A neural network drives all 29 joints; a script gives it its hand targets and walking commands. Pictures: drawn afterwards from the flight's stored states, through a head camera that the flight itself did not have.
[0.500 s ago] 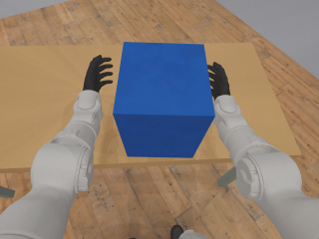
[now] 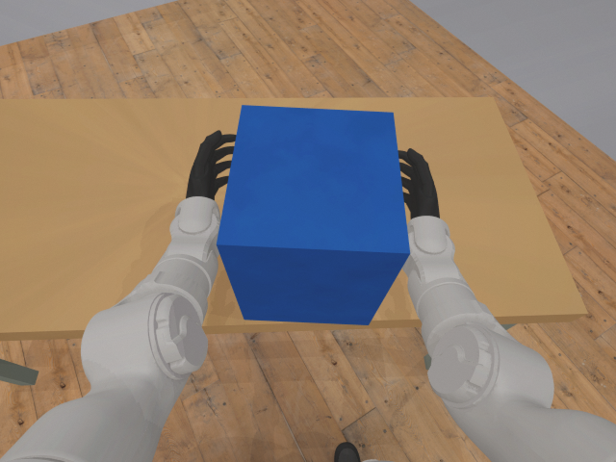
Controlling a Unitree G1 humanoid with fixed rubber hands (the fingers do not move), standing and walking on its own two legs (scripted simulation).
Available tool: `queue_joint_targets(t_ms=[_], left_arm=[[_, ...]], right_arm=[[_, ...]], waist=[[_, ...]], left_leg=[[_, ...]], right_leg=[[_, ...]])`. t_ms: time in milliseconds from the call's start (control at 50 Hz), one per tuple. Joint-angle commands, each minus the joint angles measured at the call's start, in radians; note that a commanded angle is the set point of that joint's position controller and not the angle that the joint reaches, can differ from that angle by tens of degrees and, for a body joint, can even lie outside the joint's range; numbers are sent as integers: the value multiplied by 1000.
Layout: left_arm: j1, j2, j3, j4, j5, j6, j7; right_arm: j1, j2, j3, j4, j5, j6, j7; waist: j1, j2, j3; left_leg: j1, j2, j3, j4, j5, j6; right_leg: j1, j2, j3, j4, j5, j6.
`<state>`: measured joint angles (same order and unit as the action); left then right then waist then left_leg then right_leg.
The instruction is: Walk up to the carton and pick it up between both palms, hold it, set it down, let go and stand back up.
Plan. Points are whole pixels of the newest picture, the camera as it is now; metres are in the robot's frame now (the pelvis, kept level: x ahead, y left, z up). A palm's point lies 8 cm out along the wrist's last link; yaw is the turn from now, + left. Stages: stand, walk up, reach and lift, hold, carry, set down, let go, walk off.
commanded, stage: reach and lift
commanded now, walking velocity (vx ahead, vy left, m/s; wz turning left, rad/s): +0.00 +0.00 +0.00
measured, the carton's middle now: (311, 226) +0.42 -0.01 -0.01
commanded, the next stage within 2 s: none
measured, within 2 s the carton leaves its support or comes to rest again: leaves its support in 1.18 s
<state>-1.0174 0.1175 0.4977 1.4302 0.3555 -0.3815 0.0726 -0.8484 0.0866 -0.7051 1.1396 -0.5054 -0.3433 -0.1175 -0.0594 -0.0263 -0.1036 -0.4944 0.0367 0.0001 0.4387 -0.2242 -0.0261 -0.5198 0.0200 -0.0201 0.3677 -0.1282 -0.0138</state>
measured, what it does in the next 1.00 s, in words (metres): stands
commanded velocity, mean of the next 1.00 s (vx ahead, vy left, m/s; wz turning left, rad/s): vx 0.00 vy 0.00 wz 0.00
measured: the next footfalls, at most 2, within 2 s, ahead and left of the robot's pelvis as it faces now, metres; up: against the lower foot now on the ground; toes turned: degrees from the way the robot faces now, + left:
none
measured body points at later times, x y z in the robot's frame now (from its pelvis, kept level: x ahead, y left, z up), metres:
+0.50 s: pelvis +0.00 +0.00 +0.00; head +0.09 +0.02 +0.44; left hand +0.46 +0.14 +0.05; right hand +0.42 -0.16 +0.04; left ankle -0.02 +0.13 -0.74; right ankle +0.01 -0.11 -0.74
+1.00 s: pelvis +0.00 +0.00 +0.00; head +0.09 +0.02 +0.44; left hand +0.46 +0.14 +0.05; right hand +0.42 -0.16 +0.04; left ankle -0.02 +0.13 -0.74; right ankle +0.01 -0.11 -0.74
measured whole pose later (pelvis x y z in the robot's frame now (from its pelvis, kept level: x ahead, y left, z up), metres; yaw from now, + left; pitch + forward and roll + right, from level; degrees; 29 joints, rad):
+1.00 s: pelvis +0.00 +0.00 +0.00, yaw +0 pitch +15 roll -1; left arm -0.98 0.09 0.51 1.36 0.39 -0.35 0.07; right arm -0.82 0.11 -0.74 1.10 -0.52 -0.35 -0.12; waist -0.05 -0.03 -0.09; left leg -0.46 0.04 0.00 0.39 -0.20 -0.03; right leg -0.48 0.02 -0.02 0.31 -0.10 -0.01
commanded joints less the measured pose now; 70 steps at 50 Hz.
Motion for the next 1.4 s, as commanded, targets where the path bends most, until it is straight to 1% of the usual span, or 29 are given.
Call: queue_joint_targets(t_ms=[0, 20, 40, 120, 180, 240, 300, 340, 360, 500, 520, 540, 620, 640, 740, 780, 800, 820, 840, 900, 940, 1060, 1180, 1200, 1240, 1260, 1280, 1340, 1380], left_arm=[[-316, -563, -69, -114, 103, 7, -120], [-318, -571, -86, -131, 101, 6, -118], [-318, -571, -73, -131, 104, 10, -116], [-320, -574, -74, -136, 102, 19, -117], [-325, -573, -60, -148, 115, 21, -114], [-329, -593, -75, -167, 107, 25, -114], [-330, -583, -59, -159, 115, 22, -116], [-333, -588, -63, -158, 110, 24, -116], [-335, -598, -77, -171, 105, 24, -115], [-326, -575, -51, -150, 113, 25, -118], [-327, -590, -70, -168, 110, 21, -116], [-331, -590, -65, -170, 111, 26, -116], [-336, -599, -80, -163, 98, 23, -115], [-340, -588, -77, -163, 98, 18, -115], [-320, -593, -78, -150, 105, 22, -120], [-330, -595, -84, -164, 100, 22, -118], [-331, -589, -81, -153, 97, 17, -119], [-324, -592, -83, -155, 96, 16, -119], [-323, -596, -91, -156, 94, 17, -117], [-344, -598, -108, -178, 86, 3, -110], [-349, -611, -121, -188, 81, -13, -105], [-374, -621, -158, -201, 68, -48, -100], [-420, -605, -160, -212, 67, -67, -94], [-413, -622, -175, -209, 62, -62, -92], [-379, -631, -193, -209, 61, -53, -94], [-357, -616, -172, -193, 67, -47, -96], [-346, -616, -175, -197, 68, -36, -98], [-387, -597, -179, -228, 58, -24, -100], [-376, -622, -206, -232, 41, -9, -98]], right_arm=[[-405, 541, 242, -28, -111, -39, 177], [-399, 539, 245, -19, -113, -42, 174], [-411, 539, 246, -36, -108, -44, 180], [-410, 534, 229, -44, -116, -41, 176], [-413, 550, 226, -51, -120, -38, 181], [-407, 550, 228, -50, -122, -39, 178], [-413, 554, 229, -55, -131, -42, 181], [-413, 550, 230, -63, -131, -44, 179], [-398, 555, 228, -57, -127, -45, 176], [-416, 569, 252, -65, -115, -43, 177], [-402, 570, 251, -59, -118, -45, 175], [-412, 567, 251, -63, -117, -46, 177], [-410, 574, 253, -55, -117, -53, 172], [-412, 576, 259, -49, -113, -52, 174], [-403, 592, 273, -48, -99, -54, 170], [-395, 582, 276, -36, -97, -54, 169], [-408, 584, 282, -46, -100, -59, 168], [-403, 590, 288, -44, -95, -60, 170], [-411, 586, 287, -49, -88, -61, 170], [-420, 576, 291, -35, -88, -77, 168], [-436, 584, 321, -56, -85, -103, 165], [-447, 586, 348, -41, -82, -152, 149], [-483, 559, 339, -18, -97, -171, 147], [-474, 549, 334, -4, -98, -170, 142], [-445, 546, 349, 0, -88, -166, 139], [-451, 539, 364, -11, -88, -164, 139], [-434, 534, 356, -3, -86, -151, 137], [-443, 532, 357, -7, -78, -130, 139], [-448, 518, 366, -21, -69, -121, 138]], waist=[[30, 110, -520], [22, 119, -528], [34, 119, -534], [17, 120, -540], [32, 108, -537], [13, 113, -544], [32, 100, -557], [29, 97, -561], [16, 98, -562], [41, 83, -558], [26, 94, -574], [36, 90, -562], [31, 90, -575], [42, 85, -579], [41, 88, -563], [32, 81, -560], [37, 68, -565], [44, 87, -565], [35, 97, -583], [37, 94, -600], [48, 85, -658], [40, 81, -696], [41, 81, -698], [27, 85, -699], [33, 91, -676], [51, 79, -658], [35, 86, -645], [49, 78, -616], [38, 93, -629]], left_leg=[[175, -28, 106, -35, 409, -45], [181, -26, 106, -38, 417, -49], [188, -23, 104, -39, 422, -49], [193, -28, 111, -50, 398, -48], [170, -30, 114, -62, 359, -40], [191, -26, 111, -62, 389, -46], [151, -30, 120, -69, 362, -37], [151, -29, 118, -71, 378, -40], [164, -28, 114, -71, 378, -40], [104, -34, 129, -88, 325, -26], [114, -33, 121, -88, 336, -31], [114, -33, 122, -89, 328, -31], [118, -29, 120, -82, 350, -34], [117, -28, 123, -79, 349, -30], [80, -35, 127, -86, 324, -28], [82, -34, 123, -90, 324, -29], [69, -31, 123, -87, 318, -27], [76, -31, 124, -87, 328, -27], [94, -29, 124, -85, 346, -31], [95, -28, 119, -78, 361, -34], [100, -25, 119, -67, 401, -36], [82, -29, 121, -59, 423, -36], [105, -20, 123, -65, 395, -37], [121, -20, 121, -64, 405, -44], [132, -22, 121, -69, 395, -43], [128, -23, 128, -70, 390, -35], [137, -22, 125, -77, 379, -39], [141, -23, 131, -88, 347, -29], [160, -21, 127, -93, 339, -33]], right_leg=[[520, -13, -73, 46, 501, 24], [519, -16, -73, 38, 495, 18], [508, -12, -76, 34, 479, 18], [512, -16, -81, 18, 475, 21], [532, -18, -78, 19, 458, 21], [524, -14, -87, 17, 473, 24], [549, -21, -81, 19, 473, 25], [551, -24, -84, 23, 499, 30], [540, -19, -88, 19, 490, 28], [592, -33, -70, 26, 516, 35], [583, -30, -77, 30, 529, 34], [576, -32, -79, 25, 506, 35], [562, -26, -83, 24, 517, 32], [558, -26, -80, 25, 511, 31], [589, -32, -71, 30, 536, 31], [590, -31, -74, 32, 540, 35], [590, -31, -73, 37, 539, 34], [593, -34, -72, 32, 538, 32], [575, -30, -75, 33, 547, 32], [575, -27, -78, 31, 543, 28], [577, -25, -78, 40, 595, 29], [600, -28, -73, 50, 651, 32], [560, -21, -78, 29, 562, 26], [545, -16, -83, 28, 559, 27], [542, -14, -81, 22, 545, 25], [552, -16, -75, 18, 540, 24], [547, -14, -82, 11, 524, 22], [549, -13, -74, 0, 470, 16], [529, -8, -79, -4, 451, 16]])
